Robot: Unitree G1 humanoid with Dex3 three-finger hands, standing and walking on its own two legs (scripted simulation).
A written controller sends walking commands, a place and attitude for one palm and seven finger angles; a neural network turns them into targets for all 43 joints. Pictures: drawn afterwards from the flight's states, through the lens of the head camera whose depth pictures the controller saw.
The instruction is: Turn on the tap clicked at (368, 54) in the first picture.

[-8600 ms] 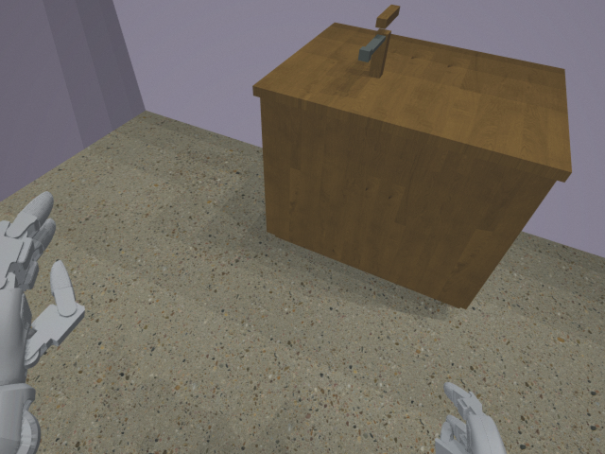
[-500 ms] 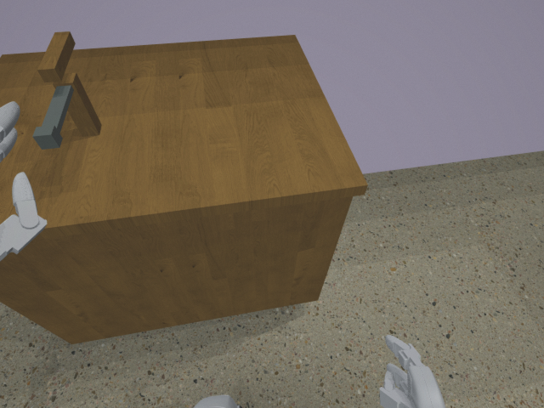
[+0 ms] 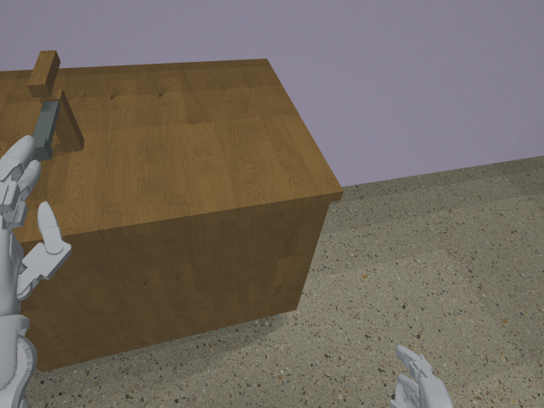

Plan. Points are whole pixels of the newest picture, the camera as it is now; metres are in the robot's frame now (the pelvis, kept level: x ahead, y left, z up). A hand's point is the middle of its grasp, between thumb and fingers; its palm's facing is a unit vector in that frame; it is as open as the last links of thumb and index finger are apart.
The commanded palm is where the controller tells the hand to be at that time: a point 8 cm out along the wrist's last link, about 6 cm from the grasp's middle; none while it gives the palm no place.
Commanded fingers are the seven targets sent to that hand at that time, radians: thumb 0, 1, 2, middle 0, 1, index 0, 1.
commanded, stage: come to a stop and stand still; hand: left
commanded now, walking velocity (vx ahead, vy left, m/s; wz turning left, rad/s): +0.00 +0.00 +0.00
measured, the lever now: (39, 149) +0.46 +0.44 +0.09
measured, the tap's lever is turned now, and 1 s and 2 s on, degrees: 0 0 0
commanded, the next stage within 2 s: look again from close up in 0.70 s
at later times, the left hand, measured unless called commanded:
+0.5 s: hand (66, 222) +0.27 +0.27 +0.16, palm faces +0.39 -0.85 -0.35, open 7.4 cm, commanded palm +0.21 +0.31 +0.17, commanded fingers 0.00 0.90 0.90 -0.20 -0.30 -0.20 -0.30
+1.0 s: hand (80, 236) +0.26 +0.26 +0.15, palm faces +0.40 -0.85 -0.35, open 7.4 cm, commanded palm +0.20 +0.29 +0.17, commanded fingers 0.00 0.90 0.90 -0.20 -0.30 -0.20 -0.30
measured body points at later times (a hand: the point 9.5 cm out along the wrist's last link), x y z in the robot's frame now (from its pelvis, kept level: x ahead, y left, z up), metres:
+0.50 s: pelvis +0.05 +0.03 +0.00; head +0.07 +0.05 +0.45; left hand +0.24 +0.32 +0.18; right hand +0.25 -0.18 -0.06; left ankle +0.07 +0.09 -0.74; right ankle +0.04 -0.10 -0.74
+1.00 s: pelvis +0.04 +0.01 +0.00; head +0.06 +0.01 +0.45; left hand +0.23 +0.30 +0.17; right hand +0.22 -0.21 -0.08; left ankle +0.07 +0.09 -0.74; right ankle +0.04 -0.10 -0.74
